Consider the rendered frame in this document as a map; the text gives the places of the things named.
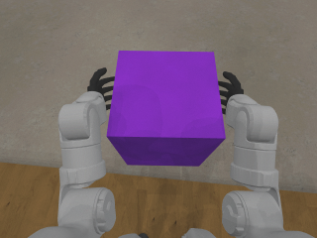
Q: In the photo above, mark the right robot hand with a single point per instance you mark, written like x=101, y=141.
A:
x=233, y=88

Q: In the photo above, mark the robot right forearm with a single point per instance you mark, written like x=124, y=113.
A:
x=255, y=140

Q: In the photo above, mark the right robot thigh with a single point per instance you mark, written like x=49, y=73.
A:
x=198, y=233

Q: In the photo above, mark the left robot upper arm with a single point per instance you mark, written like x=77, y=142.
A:
x=84, y=213

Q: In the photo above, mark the left robot hand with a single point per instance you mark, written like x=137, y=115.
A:
x=95, y=84

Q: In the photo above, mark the right robot upper arm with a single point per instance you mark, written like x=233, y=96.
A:
x=254, y=214

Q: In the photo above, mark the carton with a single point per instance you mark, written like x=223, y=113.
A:
x=166, y=108

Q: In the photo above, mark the robot left forearm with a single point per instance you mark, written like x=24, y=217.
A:
x=80, y=137

